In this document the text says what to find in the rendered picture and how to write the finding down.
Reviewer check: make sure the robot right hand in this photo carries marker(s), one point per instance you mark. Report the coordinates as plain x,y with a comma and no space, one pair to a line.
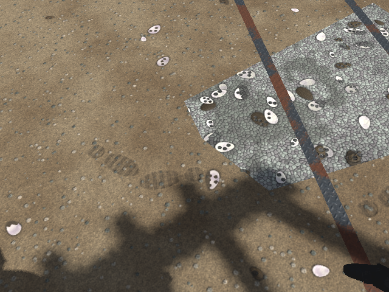
378,275

